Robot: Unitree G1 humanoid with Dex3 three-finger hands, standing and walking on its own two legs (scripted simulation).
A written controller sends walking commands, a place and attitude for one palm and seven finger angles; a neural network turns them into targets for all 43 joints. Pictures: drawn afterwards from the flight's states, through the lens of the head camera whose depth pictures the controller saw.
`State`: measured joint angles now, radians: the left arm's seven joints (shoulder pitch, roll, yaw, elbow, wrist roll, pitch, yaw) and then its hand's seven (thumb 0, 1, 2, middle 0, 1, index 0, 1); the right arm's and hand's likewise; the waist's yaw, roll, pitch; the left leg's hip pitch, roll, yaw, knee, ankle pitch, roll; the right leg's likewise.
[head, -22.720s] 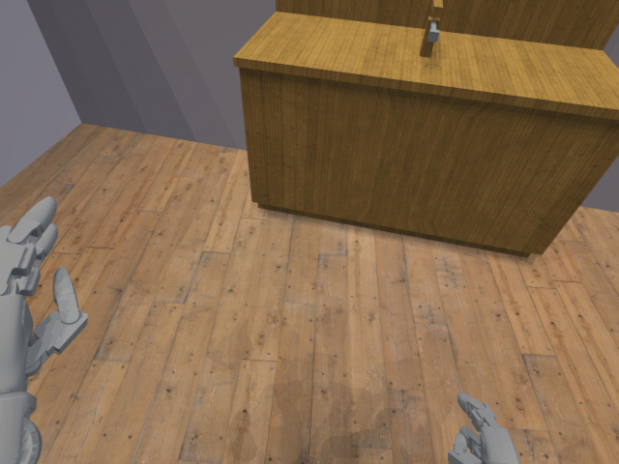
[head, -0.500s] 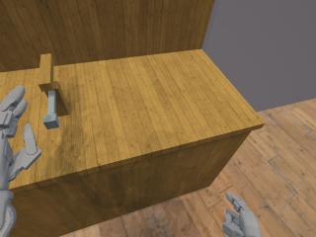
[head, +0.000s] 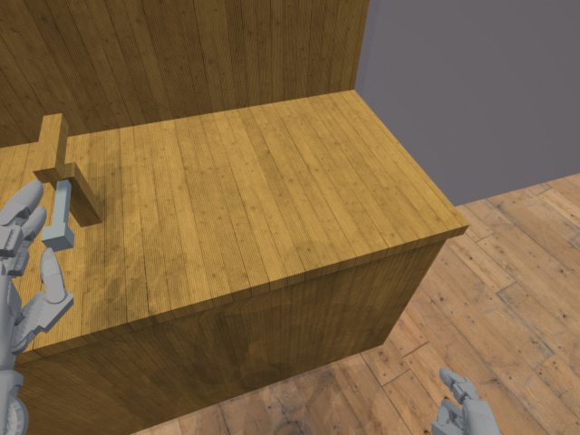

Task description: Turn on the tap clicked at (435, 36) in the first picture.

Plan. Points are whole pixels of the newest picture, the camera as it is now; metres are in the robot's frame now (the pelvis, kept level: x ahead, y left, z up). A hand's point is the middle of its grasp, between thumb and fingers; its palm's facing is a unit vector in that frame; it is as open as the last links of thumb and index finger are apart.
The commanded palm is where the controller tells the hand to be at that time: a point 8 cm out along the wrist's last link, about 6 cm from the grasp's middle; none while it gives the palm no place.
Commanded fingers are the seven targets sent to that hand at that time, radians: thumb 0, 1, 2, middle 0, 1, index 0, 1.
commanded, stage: come to a stop and stand still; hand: left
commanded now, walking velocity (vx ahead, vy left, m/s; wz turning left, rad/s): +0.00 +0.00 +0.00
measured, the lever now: (58, 237) +0.34 +0.35 +0.08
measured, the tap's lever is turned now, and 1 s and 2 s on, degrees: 0 0 0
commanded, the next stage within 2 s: look again from close up in 1.20 s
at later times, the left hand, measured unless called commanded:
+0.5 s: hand (21, 311) +0.21 +0.29 +0.14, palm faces +0.28 -0.87 -0.41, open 7.4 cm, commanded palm +0.15 +0.33 +0.17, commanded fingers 0.00 0.90 0.90 -0.20 -0.30 -0.20 -0.30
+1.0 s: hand out of the picture +0.23 +0.36 +0.16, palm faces +0.36 -0.85 -0.39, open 7.4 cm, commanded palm +0.16 +0.39 +0.17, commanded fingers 0.00 0.90 0.90 -0.20 -0.30 -0.20 -0.30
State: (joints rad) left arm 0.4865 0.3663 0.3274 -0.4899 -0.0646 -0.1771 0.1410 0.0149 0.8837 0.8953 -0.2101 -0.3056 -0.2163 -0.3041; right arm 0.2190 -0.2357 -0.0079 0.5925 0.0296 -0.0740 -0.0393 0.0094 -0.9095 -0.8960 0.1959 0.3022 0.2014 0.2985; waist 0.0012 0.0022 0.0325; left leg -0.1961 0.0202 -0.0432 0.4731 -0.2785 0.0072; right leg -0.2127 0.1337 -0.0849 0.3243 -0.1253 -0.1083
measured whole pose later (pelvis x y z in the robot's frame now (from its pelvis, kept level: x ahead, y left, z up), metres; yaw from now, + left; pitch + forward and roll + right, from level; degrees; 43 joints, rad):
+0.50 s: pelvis -0.02 +0.06 +0.00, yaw -2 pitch -1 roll -1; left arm 0.44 0.37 0.32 -0.40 -0.04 -0.20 0.07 0.01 0.88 0.90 -0.21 -0.31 -0.22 -0.30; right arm 0.25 -0.20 0.03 0.56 0.03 -0.10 -0.01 0.01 -0.91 -0.90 0.20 0.30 0.20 0.30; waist 0.01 -0.01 0.06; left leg -0.20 -0.03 0.06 0.47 -0.26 0.06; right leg -0.26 0.06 -0.03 0.41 -0.13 -0.05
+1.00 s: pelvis +0.01 +0.11 +0.00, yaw +1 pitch -1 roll -2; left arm 0.39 0.39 0.36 -0.50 -0.03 -0.20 0.07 0.02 0.88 0.90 -0.21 -0.31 -0.22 -0.30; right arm 0.18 -0.18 0.03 0.52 0.02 -0.10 0.02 0.01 -0.91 -0.90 0.20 0.30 0.20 0.30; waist 0.04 -0.02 0.09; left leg -0.17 -0.10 0.03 0.49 -0.30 0.07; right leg -0.22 0.00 -0.05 0.43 -0.19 -0.01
